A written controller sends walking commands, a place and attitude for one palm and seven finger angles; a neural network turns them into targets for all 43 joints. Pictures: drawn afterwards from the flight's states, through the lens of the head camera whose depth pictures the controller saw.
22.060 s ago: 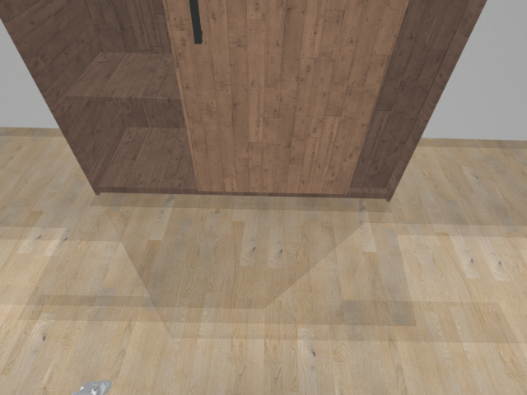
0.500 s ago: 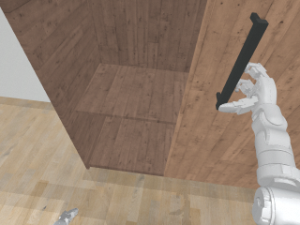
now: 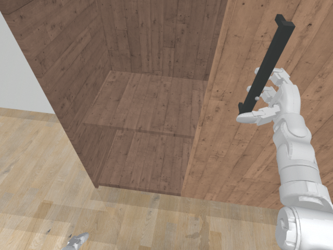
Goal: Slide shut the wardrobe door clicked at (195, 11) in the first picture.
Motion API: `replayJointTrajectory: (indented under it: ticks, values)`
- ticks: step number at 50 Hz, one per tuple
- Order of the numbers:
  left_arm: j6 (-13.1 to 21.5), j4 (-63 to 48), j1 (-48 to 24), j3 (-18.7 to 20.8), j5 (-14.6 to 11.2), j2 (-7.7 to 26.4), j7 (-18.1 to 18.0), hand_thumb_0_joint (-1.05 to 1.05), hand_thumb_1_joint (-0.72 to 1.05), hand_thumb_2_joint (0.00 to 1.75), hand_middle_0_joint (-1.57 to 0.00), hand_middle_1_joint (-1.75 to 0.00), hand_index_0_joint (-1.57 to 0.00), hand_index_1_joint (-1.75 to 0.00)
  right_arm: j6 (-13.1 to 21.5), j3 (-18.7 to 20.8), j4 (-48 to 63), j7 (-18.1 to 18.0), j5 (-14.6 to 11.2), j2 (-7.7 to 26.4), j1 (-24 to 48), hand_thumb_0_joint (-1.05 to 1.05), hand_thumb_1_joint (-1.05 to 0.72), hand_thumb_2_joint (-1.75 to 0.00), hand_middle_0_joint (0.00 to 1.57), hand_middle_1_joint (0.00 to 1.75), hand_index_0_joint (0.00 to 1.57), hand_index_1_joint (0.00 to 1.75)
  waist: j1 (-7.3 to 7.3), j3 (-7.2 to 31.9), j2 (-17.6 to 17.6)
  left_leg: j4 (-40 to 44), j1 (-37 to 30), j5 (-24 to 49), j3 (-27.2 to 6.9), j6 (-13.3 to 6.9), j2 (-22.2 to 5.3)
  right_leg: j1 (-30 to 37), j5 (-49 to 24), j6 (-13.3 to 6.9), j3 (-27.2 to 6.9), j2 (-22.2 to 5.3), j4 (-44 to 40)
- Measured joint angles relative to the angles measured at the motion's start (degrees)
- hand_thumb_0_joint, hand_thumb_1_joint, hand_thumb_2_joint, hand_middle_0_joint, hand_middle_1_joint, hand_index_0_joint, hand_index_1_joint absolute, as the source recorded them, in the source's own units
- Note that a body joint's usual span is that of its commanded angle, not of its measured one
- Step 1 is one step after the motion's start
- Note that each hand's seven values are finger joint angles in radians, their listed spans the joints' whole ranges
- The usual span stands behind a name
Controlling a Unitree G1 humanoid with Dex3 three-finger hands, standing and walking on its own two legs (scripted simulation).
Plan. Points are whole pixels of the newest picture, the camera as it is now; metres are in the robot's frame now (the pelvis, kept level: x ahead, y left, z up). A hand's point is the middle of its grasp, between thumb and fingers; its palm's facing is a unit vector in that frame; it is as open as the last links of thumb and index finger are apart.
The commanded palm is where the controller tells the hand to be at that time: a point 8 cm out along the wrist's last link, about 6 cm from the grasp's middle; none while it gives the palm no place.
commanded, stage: grip the handle and tug to test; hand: right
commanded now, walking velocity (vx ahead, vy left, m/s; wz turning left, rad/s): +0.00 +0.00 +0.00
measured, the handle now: (258, 76) +0.50 -0.16 +0.19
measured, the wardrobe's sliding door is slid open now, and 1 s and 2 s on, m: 0.52 0.52 0.52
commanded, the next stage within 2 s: tug the door sideways, standing still in 1.52 s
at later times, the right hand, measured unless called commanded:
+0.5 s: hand (256, 97) +0.44 -0.15 +0.17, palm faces +0.03 +1.00 +0.00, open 10.4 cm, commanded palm +0.41 -0.20 +0.16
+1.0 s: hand (254, 96) +0.44 -0.15 +0.17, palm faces +0.03 +1.00 +0.00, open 6.7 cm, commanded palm +0.41 -0.20 +0.16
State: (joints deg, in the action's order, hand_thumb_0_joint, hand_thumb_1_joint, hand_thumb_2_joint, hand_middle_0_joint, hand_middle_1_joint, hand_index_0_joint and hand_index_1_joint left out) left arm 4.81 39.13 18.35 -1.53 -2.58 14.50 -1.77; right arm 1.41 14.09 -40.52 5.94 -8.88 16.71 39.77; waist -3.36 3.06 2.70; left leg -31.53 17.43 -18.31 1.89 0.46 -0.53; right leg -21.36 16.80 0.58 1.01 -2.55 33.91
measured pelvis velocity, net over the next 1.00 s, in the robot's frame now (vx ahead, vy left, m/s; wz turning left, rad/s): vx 0.01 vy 0.00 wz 0.01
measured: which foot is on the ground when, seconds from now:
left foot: down 0.00-1.00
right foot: down 0.00-1.00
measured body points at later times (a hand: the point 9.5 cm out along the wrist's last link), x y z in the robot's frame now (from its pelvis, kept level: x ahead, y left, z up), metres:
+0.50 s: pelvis +0.00 +0.00 +0.00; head +0.02 +0.01 +0.45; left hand +0.09 +0.26 -0.12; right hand +0.43 -0.21 +0.17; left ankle -0.03 +0.13 -0.73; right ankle +0.00 -0.13 -0.73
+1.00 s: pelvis +0.01 +0.00 +0.00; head +0.02 +0.01 +0.45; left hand +0.11 +0.25 -0.11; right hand +0.44 -0.20 +0.17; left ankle -0.03 +0.13 -0.73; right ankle +0.00 -0.13 -0.73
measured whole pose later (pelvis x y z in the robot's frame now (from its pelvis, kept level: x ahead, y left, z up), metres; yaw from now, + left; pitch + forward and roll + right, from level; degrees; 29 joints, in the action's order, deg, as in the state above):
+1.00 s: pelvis +0.01 +0.00 +0.00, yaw +1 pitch +4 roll +1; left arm 3.8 37.9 17.4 -1.3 -2.4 14.5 -1.8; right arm -0.4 14.7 -36.6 5.6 -8.8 16.1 37.4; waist -3.5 3.4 2.7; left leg -30.6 16.5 -18.4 1.4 0.3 -0.3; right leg -20.2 17.0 0.8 1.4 -2.8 32.9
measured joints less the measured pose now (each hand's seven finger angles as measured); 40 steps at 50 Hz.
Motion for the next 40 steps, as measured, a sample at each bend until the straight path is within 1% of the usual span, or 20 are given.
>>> replayJointTrajectory:
  ticks: [8,13,18,21,28,36,40]
  values:
    - [0.4,0.1,-0.5,0.0,0.1,0.0,0.0,0.01,0.91,0.90,-0.20,-0.30,-0.20,-0.29,0.3,-0.5,-1.0,-0.4,0.1,-0.6,1.0,-0.02,0.50,-0.30,0.30,1.20,0.30,1.20,-0.05,-0.1,0.0,-0.1,0.2,0.1,0.0,0.0,-0.1,-0.2,-0.1,0.0,0.0,0.1,-0.1]
    - [0.4,-0.2,-0.6,-0.1,0.2,0.0,0.0,0.01,0.91,0.90,-0.20,-0.30,-0.20,-0.29,0.7,0.5,-1.4,-0.4,0.3,-0.1,0.9,-0.02,0.41,-0.34,0.31,1.21,0.31,1.21,-0.29,-0.1,-0.1,0.0,0.4,0.1,-0.3,-0.1,0.1,-0.2,-0.2,0.1,0.2,-0.1,-0.2]
    - [0.3,-0.6,-0.1,0.1,0.1,0.1,0.1,0.01,0.91,0.90,-0.20,-0.30,-0.20,-0.29,0.6,0.7,-0.8,0.1,0.4,0.7,0.3,-0.01,0.25,-0.41,0.33,1.23,0.33,1.23,-0.29,-0.1,0.0,0.1,0.3,0.2,-0.3,-0.1,0.2,-0.1,-0.1,0.1,0.2,-0.2,-0.3]
    - [0.3,-0.3,0.2,0.3,0.1,0.2,0.1,0.01,0.91,0.90,-0.20,-0.30,-0.20,-0.29,0.5,0.3,0.0,0.3,0.0,0.4,-0.1,-0.01,0.13,-0.46,0.34,1.25,0.34,1.25,-0.03,-0.1,0.1,0.3,0.1,0.1,-0.2,-0.1,0.2,0.1,-0.1,0.1,0.1,-0.2,-0.4]
    - [0.1,-0.2,0.0,0.4,0.1,0.3,0.2,0.01,0.91,0.90,-0.20,-0.30,-0.20,-0.29,-0.4,0.5,1.2,-0.6,0.0,0.0,-1.0,-0.01,-0.18,-0.59,0.36,1.29,0.33,1.27,-0.14,0.3,0.2,0.5,-0.3,0.1,-0.3,-0.1,0.2,0.5,0.0,0.2,0.3,-0.2,-0.6]
    - [-0.2,-0.6,-0.4,0.3,0.1,0.2,0.1,0.01,0.91,0.90,-0.20,-0.30,-0.20,-0.29,-0.8,0.6,1.2,-0.3,0.1,0.2,-0.8,0.00,-0.55,-0.75,0.39,1.32,0.36,1.32,-0.14,0.2,0.0,0.6,-0.4,-0.1,-0.3,-0.2,0.2,0.7,0.1,0.2,0.3,-0.2,-0.7]
    - [-0.3,-0.7,-0.5,0.3,0.2,0.1,0.1,0.01,0.91,0.90,-0.20,-0.30,-0.20,-0.29,-0.9,0.6,2.4,0.0,-0.3,-0.4,-1.8,0.00,-0.58,-0.76,0.36,1.33,0.33,1.33,-0.08,0.4,0.1,0.8,-0.7,-0.1,-0.5,-0.1,0.2,1.0,0.2,0.2,0.4,-0.2,-0.9]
